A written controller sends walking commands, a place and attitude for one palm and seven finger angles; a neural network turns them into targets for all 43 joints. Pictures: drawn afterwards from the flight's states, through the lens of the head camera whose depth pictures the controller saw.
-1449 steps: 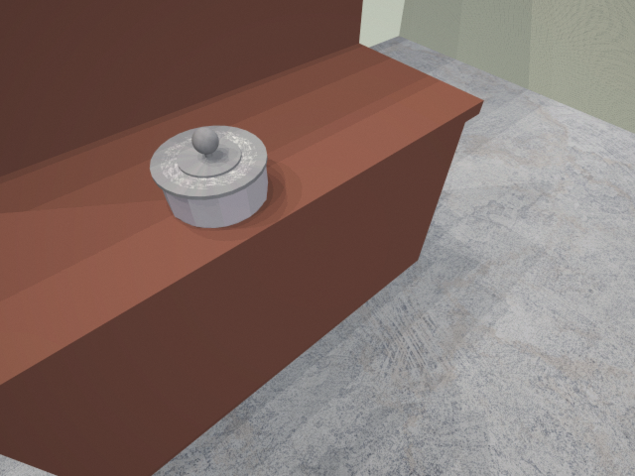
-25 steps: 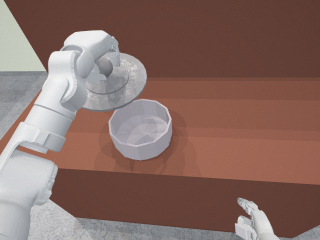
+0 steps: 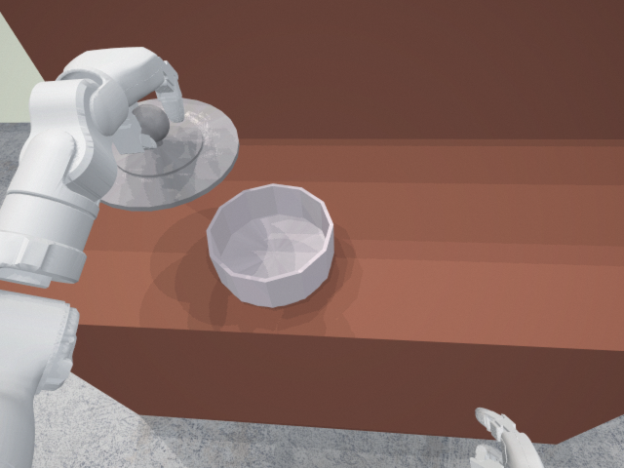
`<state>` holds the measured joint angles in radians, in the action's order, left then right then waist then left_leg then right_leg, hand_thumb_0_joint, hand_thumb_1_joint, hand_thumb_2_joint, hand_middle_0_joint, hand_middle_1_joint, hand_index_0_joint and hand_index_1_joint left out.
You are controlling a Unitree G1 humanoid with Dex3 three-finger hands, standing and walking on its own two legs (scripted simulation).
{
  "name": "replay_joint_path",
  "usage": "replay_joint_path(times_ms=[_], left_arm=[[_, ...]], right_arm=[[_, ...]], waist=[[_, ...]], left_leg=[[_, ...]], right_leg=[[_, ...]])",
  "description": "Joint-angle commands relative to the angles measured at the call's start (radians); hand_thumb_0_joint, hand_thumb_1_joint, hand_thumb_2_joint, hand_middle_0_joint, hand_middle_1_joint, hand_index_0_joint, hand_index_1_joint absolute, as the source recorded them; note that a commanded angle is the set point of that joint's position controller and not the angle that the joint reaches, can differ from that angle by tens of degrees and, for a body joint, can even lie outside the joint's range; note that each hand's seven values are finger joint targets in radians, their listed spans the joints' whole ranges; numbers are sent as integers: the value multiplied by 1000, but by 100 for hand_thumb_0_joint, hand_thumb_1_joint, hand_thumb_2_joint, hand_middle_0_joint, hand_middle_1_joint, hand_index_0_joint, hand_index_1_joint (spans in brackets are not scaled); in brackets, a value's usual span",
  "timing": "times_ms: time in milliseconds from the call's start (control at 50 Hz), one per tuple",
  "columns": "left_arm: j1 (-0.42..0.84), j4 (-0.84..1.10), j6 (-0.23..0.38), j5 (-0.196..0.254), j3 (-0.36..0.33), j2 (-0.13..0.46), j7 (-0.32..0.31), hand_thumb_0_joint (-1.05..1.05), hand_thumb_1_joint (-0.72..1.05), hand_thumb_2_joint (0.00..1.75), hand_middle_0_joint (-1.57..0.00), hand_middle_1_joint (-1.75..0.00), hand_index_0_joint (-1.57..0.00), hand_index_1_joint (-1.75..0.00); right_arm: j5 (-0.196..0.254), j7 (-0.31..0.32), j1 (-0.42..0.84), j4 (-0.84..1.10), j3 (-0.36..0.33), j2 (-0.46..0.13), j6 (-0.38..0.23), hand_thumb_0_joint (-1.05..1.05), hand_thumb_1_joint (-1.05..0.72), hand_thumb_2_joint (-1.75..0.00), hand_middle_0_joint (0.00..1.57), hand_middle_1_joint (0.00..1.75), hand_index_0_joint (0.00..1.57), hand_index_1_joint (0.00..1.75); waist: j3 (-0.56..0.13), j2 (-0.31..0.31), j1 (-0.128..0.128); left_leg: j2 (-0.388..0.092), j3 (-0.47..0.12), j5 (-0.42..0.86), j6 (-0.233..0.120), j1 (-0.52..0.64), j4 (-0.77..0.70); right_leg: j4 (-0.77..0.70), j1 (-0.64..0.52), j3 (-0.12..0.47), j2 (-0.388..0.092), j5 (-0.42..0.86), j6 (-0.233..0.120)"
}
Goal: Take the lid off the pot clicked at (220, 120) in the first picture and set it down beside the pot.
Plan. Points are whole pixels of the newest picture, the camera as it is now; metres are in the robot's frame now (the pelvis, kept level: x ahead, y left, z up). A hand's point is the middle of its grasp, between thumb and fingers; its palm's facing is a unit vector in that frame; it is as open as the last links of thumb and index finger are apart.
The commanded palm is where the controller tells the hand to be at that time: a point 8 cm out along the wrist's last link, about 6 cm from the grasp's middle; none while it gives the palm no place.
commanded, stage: move the lid sideways beside the pot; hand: left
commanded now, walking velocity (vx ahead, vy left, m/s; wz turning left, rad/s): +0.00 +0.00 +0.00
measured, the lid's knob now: (149, 123) +0.47 +0.22 +0.21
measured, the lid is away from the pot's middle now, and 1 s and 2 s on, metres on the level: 0.13 0.25 0.23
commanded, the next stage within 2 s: lower the lid onto the table in 1.06 s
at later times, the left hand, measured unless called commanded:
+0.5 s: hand (87, 126) +0.43 +0.27 +0.23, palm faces -0.19 +0.00 -0.98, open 7.4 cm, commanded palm +0.42 +0.27 +0.30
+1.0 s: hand (44, 128) +0.44 +0.32 +0.23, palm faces -0.22 -0.01 -0.97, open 7.4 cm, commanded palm +0.42 +0.32 +0.30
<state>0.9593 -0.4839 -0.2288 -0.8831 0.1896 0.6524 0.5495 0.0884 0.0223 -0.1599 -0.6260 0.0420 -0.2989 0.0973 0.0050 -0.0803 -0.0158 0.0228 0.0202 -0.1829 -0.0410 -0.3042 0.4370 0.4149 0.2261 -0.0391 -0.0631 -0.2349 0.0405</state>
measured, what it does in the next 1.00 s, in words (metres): stands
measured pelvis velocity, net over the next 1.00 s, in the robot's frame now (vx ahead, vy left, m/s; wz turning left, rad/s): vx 0.01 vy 0.01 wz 0.01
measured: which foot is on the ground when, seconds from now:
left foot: down 0.00-1.00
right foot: down 0.00-1.00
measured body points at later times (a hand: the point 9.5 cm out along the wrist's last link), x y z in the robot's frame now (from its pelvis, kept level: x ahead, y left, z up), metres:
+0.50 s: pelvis +0.00 +0.01 +0.00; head +0.04 -0.02 +0.45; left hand +0.44 +0.27 +0.29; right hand +0.15 -0.25 -0.12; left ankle +0.03 +0.09 -0.74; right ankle -0.02 -0.15 -0.74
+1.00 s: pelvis +0.01 +0.01 +0.00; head +0.06 +0.00 +0.45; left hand +0.44 +0.32 +0.28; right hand +0.12 -0.26 -0.12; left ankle +0.03 +0.09 -0.74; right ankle -0.02 -0.15 -0.74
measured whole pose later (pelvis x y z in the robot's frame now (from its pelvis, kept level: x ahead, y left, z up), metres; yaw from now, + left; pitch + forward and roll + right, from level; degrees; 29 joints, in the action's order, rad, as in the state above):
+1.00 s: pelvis +0.01 +0.01 +0.00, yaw +1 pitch +5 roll -1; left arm 0.98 -0.68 -0.05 -0.92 0.04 0.85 0.56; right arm 0.10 0.05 -0.21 -0.63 0.03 -0.31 0.15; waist 0.01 -0.06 -0.04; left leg 0.02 0.01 -0.19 -0.05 -0.35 0.44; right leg 0.36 0.24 -0.05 -0.06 -0.21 0.04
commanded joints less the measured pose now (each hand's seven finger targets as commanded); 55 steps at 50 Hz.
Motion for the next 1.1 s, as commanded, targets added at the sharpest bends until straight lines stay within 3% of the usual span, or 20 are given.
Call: replay_joint_path(times_ms=[0,160,220,240,300,340,420,480,520,640,680,720,760,800,880,920,960,1000,1040,1080], left_arm=[[564,189,14,-16,-185,326,-62,0,65,100,-89,-97,-90,-98],[549,141,37,-33,-189,338,-48,0,65,100,-89,-97,-90,-98],[581,237,57,-32,-234,400,-55,0,65,100,-89,-97,-90,-98],[574,228,57,-35,-228,383,-50,0,65,100,-89,-97,-90,-98],[471,86,57,-16,-241,404,-46,0,65,100,-89,-97,-90,-98],[526,100,62,-32,-201,367,-38,0,65,100,-89,-97,-90,-98],[573,188,86,-29,-243,432,-53,0,65,100,-89,-97,-90,-98],[556,74,84,-31,-222,411,-40,0,65,100,-89,-97,-90,-98],[595,189,106,-30,-249,451,-50,0,65,100,-89,-97,-90,-98],[529,9,111,-39,-243,447,-38,0,65,100,-89,-97,-90,-98],[574,35,120,-42,-223,443,-39,0,65,100,-89,-97,-90,-98],[573,57,139,-49,-274,509,-54,0,65,100,-89,-97,-90,-98],[594,51,150,-49,-270,505,-49,0,65,100,-89,-97,-90,-98],[547,14,162,-36,-311,557,-54,0,65,100,-89,-97,-90,-98],[559,-22,173,-44,-258,498,-38,0,65,100,-89,-97,-90,-98],[600,92,192,-47,-289,547,-51,0,65,100,-89,-97,-90,-98],[537,9,185,-45,-266,499,-44,0,65,100,-89,-97,-90,-98],[512,0,188,-27,-287,529,-43,0,65,100,-89,-97,-90,-98],[550,49,193,-37,-309,550,-40,0,65,100,-89,-97,-90,-98],[587,135,195,-27,-283,517,-41,0,65,100,-89,-97,-90,-98]], right_arm=[[0,6,77,144,-56,-130,-49,0,-90,-90,20,30,20,30],[7,6,77,148,-52,-125,-29,0,-90,-90,20,30,20,30],[2,2,71,159,-56,-126,-30,0,-90,-90,20,30,20,30],[0,3,83,163,-57,-123,-31,0,-90,-90,20,30,20,30],[6,4,47,138,-61,-146,-17,0,-90,-90,20,30,20,30],[9,9,71,147,-55,-131,-8,0,-90,-90,20,30,20,30],[5,11,55,147,-56,-130,-14,0,-90,-90,20,30,20,30],[10,18,51,132,-54,-136,-3,0,-90,-90,20,30,20,30],[7,13,50,146,-58,-137,-8,0,-90,-90,20,30,20,30],[9,20,37,128,-57,-143,11,0,-90,-90,20,30,20,30],[11,25,36,130,-56,-141,11,0,-90,-90,20,30,20,30],[5,24,14,129,-60,-144,9,0,-90,-90,20,30,20,30],[7,31,18,128,-58,-142,8,0,-90,-90,20,30,20,30],[4,30,-5,121,-66,-162,9,0,-90,-90,20,30,20,30],[9,36,0,113,-64,-149,15,0,-90,-90,20,30,20,30],[5,32,-7,124,-67,-149,13,0,-90,-90,20,30,20,30],[8,36,-12,109,-66,-146,15,0,-90,-90,20,30,20,30],[7,32,-22,107,-72,-164,17,0,-90,-90,20,30,20,30],[5,31,-8,112,-68,-153,21,0,-90,-90,20,30,20,30],[7,29,-1,119,-72,-147,12,0,-90,-90,20,30,20,30]], waist=[[-442,32,-11],[-406,42,-10],[-497,-11,-2],[-478,-27,-3],[-386,43,-14],[-384,40,-16],[-478,-35,-16],[-388,21,-22],[-487,-33,-12],[-366,33,-22],[-393,15,-25],[-455,-21,-22],[-449,-31,-25],[-438,-34,-28],[-397,-15,-29],[-492,-69,-28],[-423,-53,-33],[-405,-45,-35],[-443,-36,-27],[-479,-87,-29]], left_leg=[[-1,-48,266,-31,290,-13],[-3,-42,262,-30,266,-22],[-5,-52,353,-30,322,-14],[-2,-52,353,-33,320,0],[-4,-49,294,-29,260,-9],[-2,-42,250,-31,253,-17],[-3,-54,344,-29,322,-11],[-2,-51,247,-30,266,-22],[-2,-55,311,-29,315,-20],[-4,-48,223,-31,237,-23],[-2,-46,221,-33,251,-24],[-2,-50,274,-34,281,-19],[-4,-50,285,-36,289,-16],[-4,-53,296,-36,276,-8],[-7,-47,259,-39,261,-16],[-7,-54,350,-39,322,-8],[-12,-55,354,-39,307,-2],[-9,-56,335,-39,290,1],[-8,-59,348,-40,297,-2],[-11,-70,413,-38,352,4]], right_leg=[[-24,-40,-27,55,286,-81],[-33,-29,-34,62,273,-79],[-25,-56,-25,65,306,-80],[-27,-43,-27,60,315,-84],[-42,-22,-34,57,290,-82],[-45,-12,-40,62,261,-79],[-37,-34,-32,70,284,-81],[-52,0,-45,67,243,-81],[-41,-36,-33,67,268,-82],[-60,0,-47,66,229,-80],[-58,-5,-45,67,228,-81],[-53,-28,-36,73,245,-83],[-54,-21,-42,69,256,-83],[-61,-23,-37,62,270,-86],[-66,-1,-47,68,244,-81],[-60,-27,-38,73,272,-81],[-67,11,-49,74,262,-81],[-75,12,-45,66,265,-83],[-67,-16,-47,72,285,-82],[-65,2,-47,72,284,-81]])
